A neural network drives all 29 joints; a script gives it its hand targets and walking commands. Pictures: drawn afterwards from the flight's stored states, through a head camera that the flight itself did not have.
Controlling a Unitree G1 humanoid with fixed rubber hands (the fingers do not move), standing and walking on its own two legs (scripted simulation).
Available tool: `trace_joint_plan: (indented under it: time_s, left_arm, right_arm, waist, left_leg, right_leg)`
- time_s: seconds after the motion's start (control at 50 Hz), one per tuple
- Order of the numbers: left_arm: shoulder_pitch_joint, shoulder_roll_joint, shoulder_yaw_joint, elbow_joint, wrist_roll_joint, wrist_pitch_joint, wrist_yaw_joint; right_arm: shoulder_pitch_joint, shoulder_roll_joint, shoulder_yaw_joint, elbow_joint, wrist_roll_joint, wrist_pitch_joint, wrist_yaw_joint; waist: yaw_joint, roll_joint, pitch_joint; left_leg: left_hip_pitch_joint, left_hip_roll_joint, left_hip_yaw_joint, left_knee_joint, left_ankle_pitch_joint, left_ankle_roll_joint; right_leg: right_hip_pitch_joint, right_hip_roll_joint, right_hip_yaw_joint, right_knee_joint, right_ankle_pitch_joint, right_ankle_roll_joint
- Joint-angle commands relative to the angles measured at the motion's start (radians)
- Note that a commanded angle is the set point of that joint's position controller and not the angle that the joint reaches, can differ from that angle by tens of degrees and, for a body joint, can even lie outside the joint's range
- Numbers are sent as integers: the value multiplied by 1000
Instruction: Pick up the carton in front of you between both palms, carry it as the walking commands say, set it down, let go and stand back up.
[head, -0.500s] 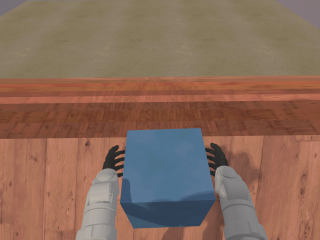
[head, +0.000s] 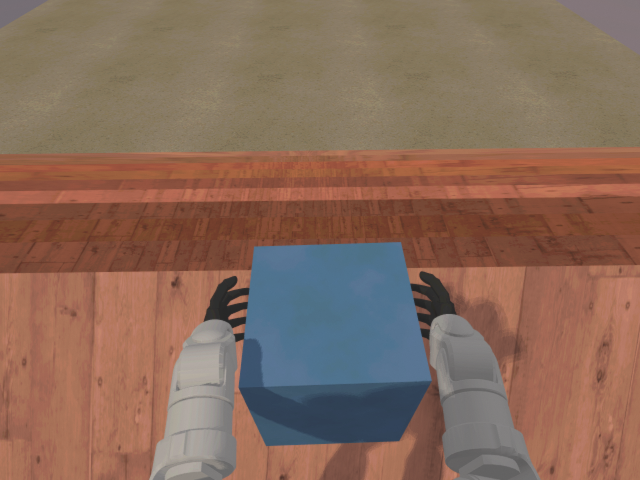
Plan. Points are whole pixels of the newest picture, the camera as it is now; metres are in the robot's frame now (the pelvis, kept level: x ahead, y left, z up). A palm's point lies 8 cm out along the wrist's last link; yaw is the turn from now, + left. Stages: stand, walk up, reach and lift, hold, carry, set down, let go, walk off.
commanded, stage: reach and lift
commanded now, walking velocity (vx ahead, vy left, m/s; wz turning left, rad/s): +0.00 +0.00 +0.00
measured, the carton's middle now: (330, 348) +0.31 +0.00 -0.05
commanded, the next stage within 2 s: hold in 0.50 s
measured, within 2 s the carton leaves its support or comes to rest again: neither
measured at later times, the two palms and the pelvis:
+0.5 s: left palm (218, 326) +0.30 +0.15 +0.03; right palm (444, 320) +0.30 -0.15 +0.04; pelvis +0.02 +0.00 +0.01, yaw +0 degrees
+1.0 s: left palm (215, 326) +0.29 +0.15 +0.05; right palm (449, 320) +0.29 -0.15 +0.05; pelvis +0.00 +0.00 +0.00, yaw +0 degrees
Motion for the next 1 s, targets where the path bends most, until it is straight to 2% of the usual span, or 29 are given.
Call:
trace_joint_plan:
  time_s: [0.0,0.24,0.46,0.56,0.6,0.7,0.82,0.98]
  left_arm:
    - [-539,-977,-589,-29,-249,-28,-257]
    - [-443,-958,-631,-130,-273,1,-246]
    - [-429,-942,-645,-172,-285,25,-244]
    - [-430,-945,-719,-268,-330,52,-239]
    - [-409,-927,-708,-273,-325,76,-233]
    - [-417,-901,-635,-205,-280,103,-235]
    - [-502,-933,-649,-208,-296,92,-247]
    - [-532,-943,-645,-182,-293,88,-249]
  right_arm:
    - [-533,966,586,-16,244,-20,251]
    - [-438,952,630,-109,276,10,242]
    - [-420,940,641,-152,283,35,237]
    - [-421,946,711,-252,325,64,231]
    - [-401,926,700,-254,320,88,227]
    - [-415,891,630,-187,279,112,234]
    - [-500,920,641,-187,292,101,245]
    - [-530,926,634,-158,288,95,249]
  waist:
    - [-1,2,-294]
    - [1,5,-297]
    - [-2,1,-271]
    - [-8,0,-327]
    - [-6,0,-293]
    - [-1,3,-157]
    - [-3,2,-215]
    - [-4,2,-229]
  left_leg:
    - [125,-59,86,-76,139,6]
    - [172,-65,79,-96,259,0]
    - [183,-66,79,-108,253,-2]
    - [223,-66,73,-111,315,-4]
    - [220,-65,73,-123,294,-4]
    - [169,-60,85,-149,124,4]
    - [181,-58,87,-133,115,4]
    - [174,-56,89,-128,83,4]
  right_leg:
    - [67,61,-88,-88,138,-5]
    - [128,67,-79,-106,268,4]
    - [141,66,-77,-121,266,6]
    - [180,67,-74,-126,332,10]
    - [180,65,-74,-137,309,10]
    - [124,62,-84,-162,131,0]
    - [121,59,-86,-148,121,-3]
    - [109,57,-89,-141,86,-4]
